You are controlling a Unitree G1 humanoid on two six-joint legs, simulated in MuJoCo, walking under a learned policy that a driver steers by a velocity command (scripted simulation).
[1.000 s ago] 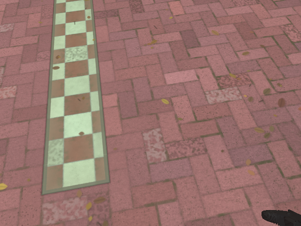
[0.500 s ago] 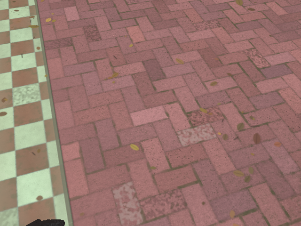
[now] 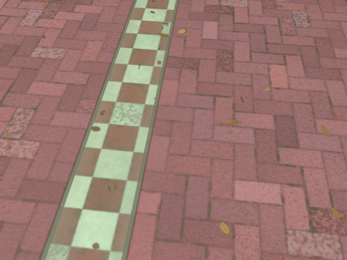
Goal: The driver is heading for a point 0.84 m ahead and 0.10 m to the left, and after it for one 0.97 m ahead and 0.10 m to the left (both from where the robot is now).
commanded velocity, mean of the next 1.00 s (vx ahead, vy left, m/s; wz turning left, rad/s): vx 0.50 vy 0.00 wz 0.32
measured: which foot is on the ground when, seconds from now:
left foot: up 0.00-0.14, down 0.16-0.70, up 0.72-1.00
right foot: down 0.00-0.16, up 0.18-0.66, down 0.68-1.00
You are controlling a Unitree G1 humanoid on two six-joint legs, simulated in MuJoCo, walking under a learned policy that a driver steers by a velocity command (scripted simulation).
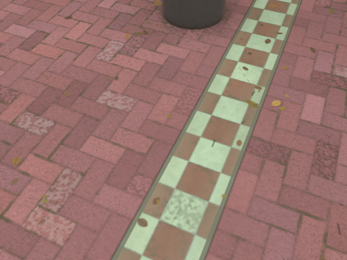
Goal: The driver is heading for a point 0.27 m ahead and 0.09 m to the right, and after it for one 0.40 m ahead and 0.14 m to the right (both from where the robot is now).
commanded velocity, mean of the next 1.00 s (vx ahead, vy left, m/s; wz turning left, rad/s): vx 0.16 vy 0.00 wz -0.39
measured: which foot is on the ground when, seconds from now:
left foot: up 0.00-0.16, down 0.18-0.62, up 0.64-1.00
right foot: down 0.00-0.18, up 0.20-0.60, down 0.62-1.00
